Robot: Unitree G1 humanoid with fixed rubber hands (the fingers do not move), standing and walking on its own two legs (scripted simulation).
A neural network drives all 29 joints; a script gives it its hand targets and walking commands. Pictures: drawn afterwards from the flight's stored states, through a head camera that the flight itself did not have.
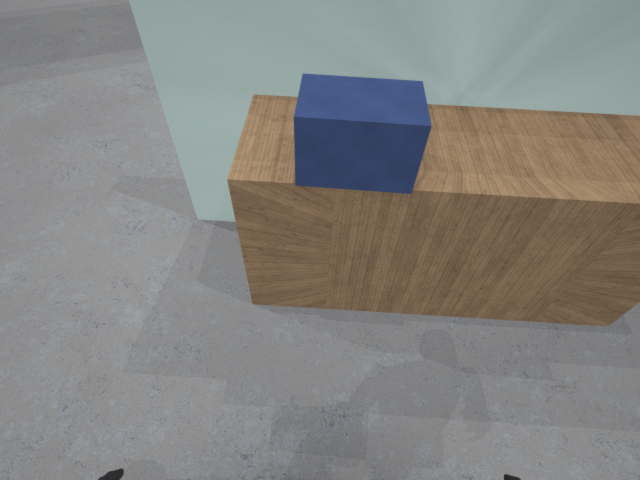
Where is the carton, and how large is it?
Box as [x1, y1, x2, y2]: [294, 74, 431, 193]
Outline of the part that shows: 303,74 294,114 295,185 411,193 431,126 422,81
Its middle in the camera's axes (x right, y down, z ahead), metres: +0.09 -0.25 +0.90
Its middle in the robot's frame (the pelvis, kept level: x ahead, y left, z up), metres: +0.84 -0.09 -0.06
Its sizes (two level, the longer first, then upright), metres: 0.278 0.180 0.186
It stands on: a pedestal, 0.59 m high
